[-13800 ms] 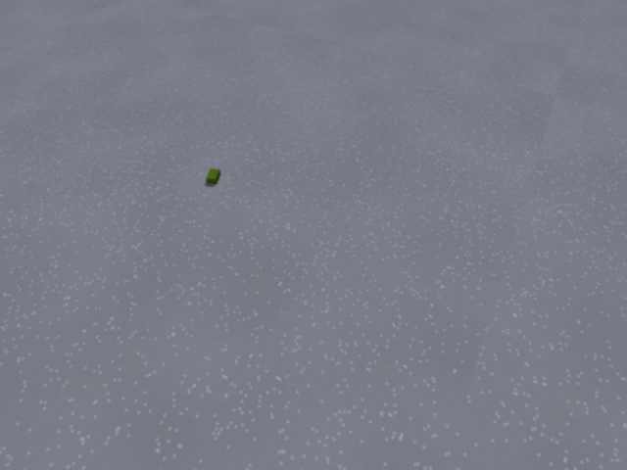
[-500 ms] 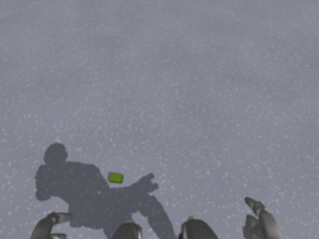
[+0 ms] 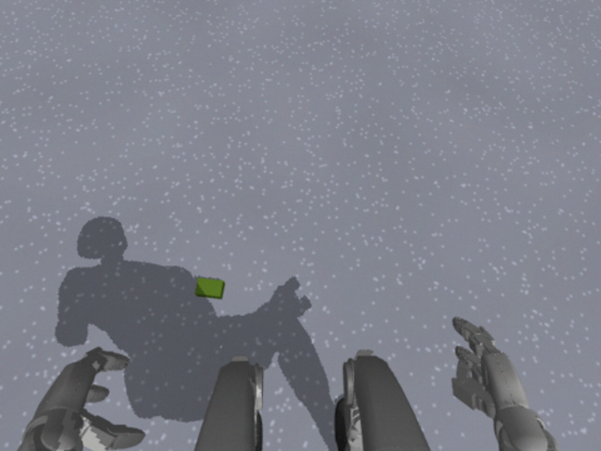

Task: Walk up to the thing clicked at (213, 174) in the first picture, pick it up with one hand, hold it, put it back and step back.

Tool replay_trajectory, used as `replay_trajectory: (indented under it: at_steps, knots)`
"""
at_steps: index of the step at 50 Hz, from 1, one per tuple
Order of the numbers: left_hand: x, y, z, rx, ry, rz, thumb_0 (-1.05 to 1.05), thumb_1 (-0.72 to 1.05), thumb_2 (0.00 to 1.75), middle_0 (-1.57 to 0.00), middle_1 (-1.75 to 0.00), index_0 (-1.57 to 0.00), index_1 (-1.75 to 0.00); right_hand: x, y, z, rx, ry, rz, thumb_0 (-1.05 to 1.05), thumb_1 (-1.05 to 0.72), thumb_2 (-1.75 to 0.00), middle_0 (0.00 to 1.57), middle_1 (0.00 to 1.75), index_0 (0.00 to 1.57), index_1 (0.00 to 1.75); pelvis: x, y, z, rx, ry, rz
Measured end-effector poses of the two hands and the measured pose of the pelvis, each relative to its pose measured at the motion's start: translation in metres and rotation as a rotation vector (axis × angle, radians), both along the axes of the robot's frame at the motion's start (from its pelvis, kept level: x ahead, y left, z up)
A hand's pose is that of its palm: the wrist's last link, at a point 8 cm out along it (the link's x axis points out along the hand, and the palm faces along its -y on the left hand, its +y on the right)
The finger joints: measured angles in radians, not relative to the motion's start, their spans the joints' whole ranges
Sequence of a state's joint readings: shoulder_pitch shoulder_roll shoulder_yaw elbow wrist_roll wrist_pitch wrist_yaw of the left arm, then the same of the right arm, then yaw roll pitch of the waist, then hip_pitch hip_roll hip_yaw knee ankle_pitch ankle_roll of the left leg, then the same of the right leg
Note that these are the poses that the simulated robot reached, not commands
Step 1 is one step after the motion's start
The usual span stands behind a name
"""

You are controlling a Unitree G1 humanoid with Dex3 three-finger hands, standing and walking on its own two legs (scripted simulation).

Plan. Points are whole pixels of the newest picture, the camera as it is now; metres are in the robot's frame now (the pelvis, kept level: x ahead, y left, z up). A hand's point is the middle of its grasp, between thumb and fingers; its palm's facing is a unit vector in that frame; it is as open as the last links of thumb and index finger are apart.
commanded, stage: rise first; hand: left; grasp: from above
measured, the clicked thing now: (210, 288) +0.46 +0.24 -0.60
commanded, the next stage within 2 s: approach in 1.74 s
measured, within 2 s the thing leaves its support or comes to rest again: neither
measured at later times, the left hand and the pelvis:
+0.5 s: hand (147, 337) +0.30 +0.30 -0.34, palm faces -0.54 -0.27 -0.80, open 12.1 cm; pelvis -0.07 +0.00 -0.20, yaw -3 degrees
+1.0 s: hand (161, 314) +0.36 +0.31 -0.42, palm faces -0.52 -0.06 -0.85, open 12.2 cm; pelvis -0.07 +0.01 -0.27, yaw -5 degrees
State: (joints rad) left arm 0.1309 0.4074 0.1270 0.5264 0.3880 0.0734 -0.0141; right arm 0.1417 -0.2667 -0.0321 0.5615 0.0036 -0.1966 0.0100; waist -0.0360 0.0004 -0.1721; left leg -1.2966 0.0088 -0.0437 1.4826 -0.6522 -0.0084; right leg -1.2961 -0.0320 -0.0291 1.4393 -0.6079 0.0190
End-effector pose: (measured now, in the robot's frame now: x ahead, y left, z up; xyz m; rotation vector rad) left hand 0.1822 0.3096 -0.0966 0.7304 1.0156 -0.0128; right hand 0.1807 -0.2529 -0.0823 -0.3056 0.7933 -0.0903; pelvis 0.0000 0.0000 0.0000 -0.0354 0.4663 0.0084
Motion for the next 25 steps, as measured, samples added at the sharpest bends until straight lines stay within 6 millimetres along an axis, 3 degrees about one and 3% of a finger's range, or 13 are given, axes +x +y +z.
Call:
replay_trajectory:
  at_steps: [7, 12, 19, 25]
  knots:
    - [0.044, 0.0, -0.061, 0.093, -0.088, -0.218, 0.0, -0.27, 0.71, -0.43, -0.75, -0.42, -0.76, -0.012, -0.013, -0.077, -0.012, 0.066, 0.016, 0.0, -0.95, -0.91, 0.2, 0.3, 0.2, 0.3, -0.019, -0.003, -0.064, 0.001, 0.085, -0.006]
    - [0.072, 0.004, -0.102, 0.172, -0.126, -0.343, 0.0, -0.28, 0.74, -0.4, -0.77, -0.4, -0.78, -0.033, -0.019, -0.136, -0.009, 0.143, 0.016, 0.0, -0.96, -0.91, 0.2, 0.3, 0.2, 0.3, -0.036, -0.005, -0.11, -0.002, 0.121, -0.009]
    - [0.105, 0.008, -0.154, 0.257, -0.153, -0.498, 0.0, -0.27, 0.73, -0.42, -0.76, -0.42, -0.77, -0.085, -0.024, -0.207, -0.012, 0.293, -0.004, 0.0, -0.98, -0.92, 0.2, 0.3, 0.2, 0.3, -0.058, -0.008, -0.167, -0.012, 0.133, -0.018]
    - [0.128, 0.007, -0.19, 0.298, -0.191, -0.62, 0.0, -0.25, 0.72, -0.44, -0.75, -0.43, -0.75, -0.135, -0.027, -0.242, -0.033, 0.42, -0.043, 0.0, -0.98, -0.92, 0.2, 0.3, 0.2, 0.3, -0.071, -0.005, -0.204, -0.032, 0.122, -0.026]
